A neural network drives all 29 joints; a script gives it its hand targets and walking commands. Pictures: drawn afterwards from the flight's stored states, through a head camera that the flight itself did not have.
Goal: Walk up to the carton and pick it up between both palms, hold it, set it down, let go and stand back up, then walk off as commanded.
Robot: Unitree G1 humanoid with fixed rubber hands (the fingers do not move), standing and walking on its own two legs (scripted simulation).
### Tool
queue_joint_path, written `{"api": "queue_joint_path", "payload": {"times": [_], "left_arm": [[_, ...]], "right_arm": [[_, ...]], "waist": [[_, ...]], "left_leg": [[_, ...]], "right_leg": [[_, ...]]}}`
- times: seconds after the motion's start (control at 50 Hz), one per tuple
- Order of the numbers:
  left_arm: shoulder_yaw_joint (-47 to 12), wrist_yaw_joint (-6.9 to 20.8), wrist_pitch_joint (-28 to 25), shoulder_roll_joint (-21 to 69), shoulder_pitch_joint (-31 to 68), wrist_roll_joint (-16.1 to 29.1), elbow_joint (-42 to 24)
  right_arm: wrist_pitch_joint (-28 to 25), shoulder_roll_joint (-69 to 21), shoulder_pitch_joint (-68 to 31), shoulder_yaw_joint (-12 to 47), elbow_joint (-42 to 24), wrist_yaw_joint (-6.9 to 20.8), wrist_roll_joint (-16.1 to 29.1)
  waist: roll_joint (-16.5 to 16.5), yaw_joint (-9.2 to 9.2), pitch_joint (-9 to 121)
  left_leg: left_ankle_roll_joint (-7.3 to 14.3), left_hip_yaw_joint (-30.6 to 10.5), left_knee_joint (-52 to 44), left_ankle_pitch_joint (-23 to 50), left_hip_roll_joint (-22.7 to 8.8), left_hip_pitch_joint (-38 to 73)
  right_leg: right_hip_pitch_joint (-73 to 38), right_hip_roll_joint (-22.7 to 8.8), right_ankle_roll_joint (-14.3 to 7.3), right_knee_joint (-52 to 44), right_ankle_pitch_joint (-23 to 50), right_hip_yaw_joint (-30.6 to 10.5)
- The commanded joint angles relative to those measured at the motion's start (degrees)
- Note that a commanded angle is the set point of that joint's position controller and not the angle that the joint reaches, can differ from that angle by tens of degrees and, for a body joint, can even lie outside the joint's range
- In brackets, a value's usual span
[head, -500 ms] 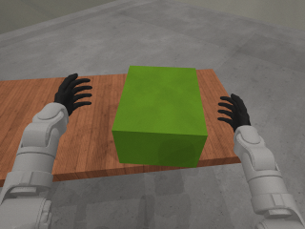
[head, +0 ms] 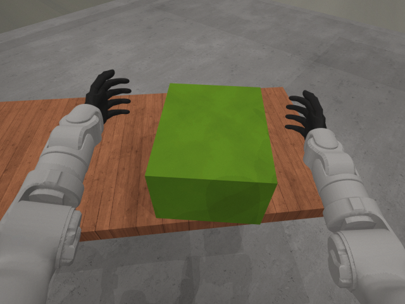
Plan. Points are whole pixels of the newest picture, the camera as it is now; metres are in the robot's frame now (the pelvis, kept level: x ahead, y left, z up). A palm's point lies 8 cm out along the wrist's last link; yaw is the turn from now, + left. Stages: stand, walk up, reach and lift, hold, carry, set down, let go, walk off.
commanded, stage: reach and lift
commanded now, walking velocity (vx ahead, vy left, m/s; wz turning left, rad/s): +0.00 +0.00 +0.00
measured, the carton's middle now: (211, 148) +0.50 -0.03 +0.01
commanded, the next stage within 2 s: none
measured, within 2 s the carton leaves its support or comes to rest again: neither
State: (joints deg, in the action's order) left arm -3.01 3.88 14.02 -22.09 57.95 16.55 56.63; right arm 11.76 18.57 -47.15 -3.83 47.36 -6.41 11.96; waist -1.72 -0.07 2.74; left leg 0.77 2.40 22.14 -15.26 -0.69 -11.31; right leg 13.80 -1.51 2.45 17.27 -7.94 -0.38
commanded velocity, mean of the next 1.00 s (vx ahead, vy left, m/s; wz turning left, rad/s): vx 0.00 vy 0.00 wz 0.00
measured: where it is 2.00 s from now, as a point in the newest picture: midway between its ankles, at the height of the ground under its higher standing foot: outside the picture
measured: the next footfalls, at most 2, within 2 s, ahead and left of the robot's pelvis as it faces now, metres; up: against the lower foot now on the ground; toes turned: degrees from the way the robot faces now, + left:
none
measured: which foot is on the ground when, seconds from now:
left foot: down 0.00-1.00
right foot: down 0.00-1.00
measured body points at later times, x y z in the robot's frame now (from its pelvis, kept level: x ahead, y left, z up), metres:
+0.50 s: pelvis -0.01 -0.01 -0.01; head +0.05 -0.01 +0.44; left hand +0.45 +0.21 +0.11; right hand +0.44 -0.22 +0.08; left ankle -0.05 +0.10 -0.75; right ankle +0.01 -0.15 -0.75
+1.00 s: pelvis -0.04 -0.02 -0.02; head +0.04 -0.02 +0.42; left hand +0.45 +0.19 +0.10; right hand +0.43 -0.20 +0.06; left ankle -0.05 +0.10 -0.75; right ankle +0.00 -0.15 -0.75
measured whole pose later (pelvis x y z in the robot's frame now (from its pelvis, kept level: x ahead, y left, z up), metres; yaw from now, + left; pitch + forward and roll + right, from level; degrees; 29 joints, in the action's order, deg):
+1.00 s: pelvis -0.04 -0.02 -0.02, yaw +1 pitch +20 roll +0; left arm -14.1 3.2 -15.3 -20.8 67.7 25.7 88.0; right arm -7.5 10.4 -55.1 -3.8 67.7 -8.4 12.0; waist 0.5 1.2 11.0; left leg 0.0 2.0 33.1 -15.2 -0.8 -37.5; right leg 41.2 -1.5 1.1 30.9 -9.3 -0.4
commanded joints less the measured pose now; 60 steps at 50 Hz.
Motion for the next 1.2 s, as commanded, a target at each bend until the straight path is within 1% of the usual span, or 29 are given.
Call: {"api": "queue_joint_path", "payload": {"times": [0.0,0.06,0.1,0.12,0.24,0.28,0.3,0.34,0.36,0.38,0.42,0.46,0.5,0.52,0.56,0.6,0.62,0.66,0.76,0.82,0.86,0.9,0.92,0.94,0.98,1.08,1.1,1.16,1.18], "left_arm": [[0.76,-1.18,-4.58,-9.60,29.42,1.23,-3.19],[1.17,-0.44,-6.34,-10.72,28.13,1.88,2.07],[-0.62,-0.24,-7.63,-9.45,27.14,2.04,4.14],[-1.21,-0.92,-8.45,-7.57,25.55,0.52,4.00],[-2.87,-0.52,-14.72,-7.84,27.62,2.80,9.46],[-1.03,0.20,-16.85,-9.46,25.97,2.52,13.00],[-1.86,-0.03,-18.15,-7.91,24.82,2.04,19.69],[-4.38,-0.36,-21.29,-6.27,27.18,3.99,14.13],[-4.06,0.00,-22.25,-6.62,25.43,3.31,18.07],[-4.83,-0.12,-23.62,-5.12,25.06,5.59,11.68],[-4.35,-0.15,-25.35,-6.39,25.14,3.81,20.62],[-6.95,-0.71,-27.09,-3.99,24.82,5.26,18.51],[-5.72,-0.69,-28.43,-5.56,27.89,5.49,19.73],[-7.31,-1.02,-29.00,-5.47,29.21,5.72,17.13],[-6.57,-0.72,-29.91,-7.27,29.30,7.41,21.59],[-8.47,-0.47,-30.73,-6.60,30.79,8.87,21.70],[-7.43,-0.21,-31.01,-7.53,29.73,8.77,25.84],[-8.50,-0.74,-31.77,-8.60,31.61,9.40,27.50],[-13.01,-1.34,-32.07,-6.21,35.49,12.75,23.99],[-12.89,-0.69,-31.29,-5.36,34.71,13.01,29.84],[-12.52,-0.92,-31.26,-2.37,34.54,10.02,28.87],[-8.97,-0.87,-31.75,-3.43,33.46,8.91,29.62],[-11.55,-0.71,-31.66,-1.06,33.54,8.88,29.94],[-8.92,-0.96,-31.37,-2.58,34.52,7.37,30.71],[-8.80,-1.57,-31.14,-0.51,37.90,6.32,28.12],[-5.34,-1.92,-31.42,1.28,34.79,3.26,26.19],[-3.95,-2.28,-31.34,1.28,34.68,2.23,26.62],[-4.18,-3.06,-31.32,2.67,37.00,1.42,23.20],[-3.42,-3.04,-31.68,2.91,36.10,1.78,25.20]], "right_arm": [[-4.41,10.58,-31.78,-2.47,2.07,-0.28,4.28],[-5.10,8.59,-31.73,0.44,4.36,-0.17,5.88],[-6.82,9.30,-30.81,-0.38,4.86,-0.62,4.83],[-7.44,8.34,-29.62,1.70,8.83,0.45,6.27],[-12.09,7.18,-32.66,2.69,8.12,0.58,4.80],[-12.40,5.15,-28.91,4.50,9.91,0.32,4.70],[-12.60,5.44,-28.89,3.92,14.85,0.59,4.63],[-15.22,4.98,-28.23,2.72,16.31,0.72,4.49],[-15.82,3.44,-27.41,3.80,18.13,0.63,4.45],[-17.90,2.81,-28.97,5.31,10.71,0.77,5.44],[-19.26,2.94,-29.21,4.06,16.34,0.18,4.22],[-21.53,3.82,-28.06,4.17,18.29,0.47,5.10],[-22.36,3.42,-30.89,3.25,17.80,-0.18,4.35],[-23.53,5.06,-31.04,1.46,17.62,-0.47,3.27],[-24.10,4.22,-32.89,3.21,14.74,-0.66,3.50],[-24.19,4.31,-33.78,2.37,15.30,-0.89,3.56],[-23.75,3.18,-33.94,3.57,15.66,-0.91,4.09],[-23.00,3.59,-35.22,3.48,14.82,-0.55,2.56],[-22.26,2.23,-36.74,0.15,17.40,-0.92,1.42],[-20.39,-0.97,-38.49,1.63,17.40,-1.10,0.71],[-21.06,-2.58,-37.17,-0.64,19.66,-1.59,-1.21],[-20.25,-5.77,-36.83,2.02,17.29,-1.38,0.34],[-20.48,-4.61,-37.07,-0.80,18.41,-1.82,-1.32],[-20.46,-3.52,-37.61,-1.60,18.58,-2.07,-1.83],[-20.95,-3.79,-39.76,-4.81,20.27,-2.74,-4.25],[-22.70,-6.41,-37.66,-4.36,17.07,-4.24,-4.43],[-22.96,-6.62,-38.65,-3.22,16.69,-4.08,-3.84],[-23.43,-5.91,-38.35,-7.11,18.64,-4.08,-5.30],[-23.03,-7.28,-38.96,-4.77,17.54,-3.72,-5.08]], "waist": [[-0.05,6.79,33.18],[1.38,6.38,32.17],[1.72,6.68,31.40],[-0.59,6.07,30.74],[0.54,4.45,33.67],[3.66,4.12,35.17],[3.03,4.52,31.54],[0.74,6.20,32.84],[1.15,5.30,30.59],[1.99,3.99,36.57],[1.85,4.55,36.09],[-0.36,5.59,35.88],[-0.47,4.20,40.85],[-1.53,6.82,43.56],[2.13,5.44,45.19],[1.50,7.29,47.18],[2.24,5.33,46.83],[4.29,5.50,46.57],[0.81,8.60,45.05],[5.54,7.17,40.27],[1.72,8.42,39.40],[4.22,4.63,41.44],[2.52,7.95,41.58],[2.92,6.85,41.91],[0.26,8.60,40.62],[1.19,7.45,46.97],[0.40,5.32,45.77],[-3.26,7.48,47.08],[-1.13,5.59,48.46]], "left_leg": [[-6.43,-3.61,5.57,41.21,-1.67,8.24],[-5.28,-2.14,4.67,37.32,-0.77,5.16],[-6.19,-2.67,5.36,41.03,-0.99,6.18],[-7.12,-3.84,5.92,46.12,-1.72,9.98],[-6.27,-2.34,6.42,37.72,-0.27,2.41],[-4.07,-1.20,6.16,31.59,0.56,-2.79],[-4.51,-2.59,5.31,31.71,0.27,-1.31],[-5.62,-2.30,6.84,34.33,-0.68,2.27],[-5.20,-2.46,7.29,35.24,-0.85,1.87],[-5.61,-1.22,8.69,36.97,-0.48,0.87],[-5.26,-1.82,9.24,34.41,-0.51,-2.61],[-7.00,-3.13,10.82,38.59,-1.34,1.10],[-6.18,-1.95,11.86,33.54,-0.57,-2.65],[-6.74,-2.18,12.87,33.15,-0.40,-2.69],[-5.62,-1.59,13.50,30.98,-0.03,-7.24],[-5.37,-1.94,13.40,27.96,0.07,-9.43],[-4.62,-1.27,13.39,24.20,0.64,-12.81],[-3.63,-1.33,11.95,18.26,0.60,-16.58],[-4.48,-3.35,11.67,14.87,0.23,-15.20],[-2.04,-2.77,10.37,7.02,0.54,-23.16],[-2.82,-3.33,10.50,9.02,0.68,-20.65],[-2.11,-2.07,10.30,10.21,0.66,-22.24],[-2.76,-3.07,10.28,9.52,0.80,-20.73],[-2.80,-2.94,9.76,9.56,1.01,-21.45],[-3.99,-2.99,10.33,10.43,0.41,-18.78],[-4.40,-2.45,11.72,17.69,0.81,-17.75],[-4.76,-1.94,12.31,20.20,0.34,-17.54],[-5.88,-2.57,12.51,21.54,-0.21,-13.64],[-5.28,-2.37,12.82,22.52,-0.43,-14.92]], "right_leg": [[-5.31,4.78,-3.15,2.43,22.24,2.99],[-8.97,3.85,-2.49,2.90,24.58,2.54],[-7.60,4.49,-2.71,3.20,25.19,3.03],[-3.02,4.97,-2.89,2.74,18.61,3.99],[-4.94,4.14,-3.31,4.79,22.56,3.55],[-10.95,3.11,-2.56,6.04,27.29,1.89],[-5.82,3.50,-2.85,5.93,19.52,2.71],[-0.68,4.09,-2.92,5.82,18.11,3.83],[0.15,4.10,-2.80,5.89,16.99,3.93],[-1.68,4.03,-2.65,7.59,22.68,3.47],[1.10,3.82,-2.55,8.65,18.78,3.42],[5.88,4.52,-3.15,9.65,17.35,4.74],[4.67,3.76,-3.11,9.84,15.70,3.56],[5.12,3.94,-3.18,11.18,19.72,4.20],[2.68,3.29,-2.13,12.24,20.23,3.78],[3.71,3.04,-2.49,13.39,20.32,3.66],[1.43,2.23,-2.40,13.26,18.32,3.05],[0.76,1.97,-2.33,13.97,14.61,3.45],[7.92,1.08,-3.07,14.01,7.79,3.83],[5.59,0.06,-2.78,14.17,4.57,2.69],[7.19,0.19,-2.92,14.33,5.52,3.56],[5.05,0.05,-2.64,14.45,7.39,2.95],[6.75,0.42,-2.87,14.05,6.79,3.28],[5.80,0.61,-2.86,13.74,6.68,3.43],[8.76,1.15,-3.24,13.21,5.44,4.33],[5.21,1.97,-3.01,13.79,13.52,4.03],[4.87,2.27,-3.15,14.05,14.94,3.99],[9.10,2.83,-3.75,13.30,12.34,4.76],[6.29,2.72,-3.68,13.18,14.03,4.00]]}}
